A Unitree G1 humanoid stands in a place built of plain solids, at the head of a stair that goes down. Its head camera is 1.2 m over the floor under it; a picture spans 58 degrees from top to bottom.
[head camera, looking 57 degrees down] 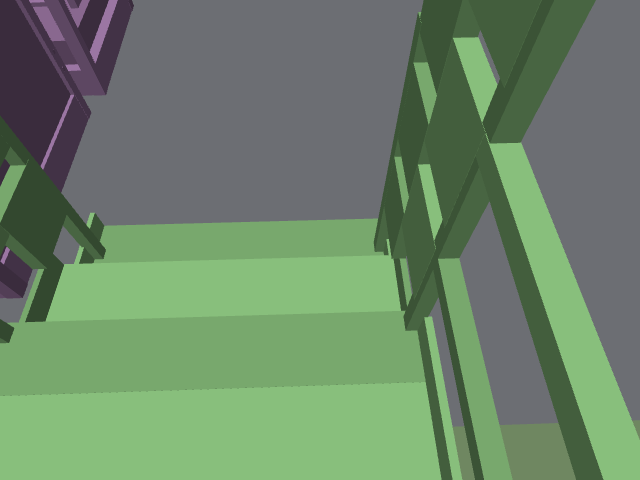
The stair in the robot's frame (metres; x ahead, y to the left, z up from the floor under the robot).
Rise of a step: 0.18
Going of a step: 0.30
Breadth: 1.25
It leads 2 degrees to the left of straight ahead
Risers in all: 3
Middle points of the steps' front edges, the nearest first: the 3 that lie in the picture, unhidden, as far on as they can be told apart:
0.51 0.32 0.00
0.81 0.33 -0.18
1.11 0.34 -0.36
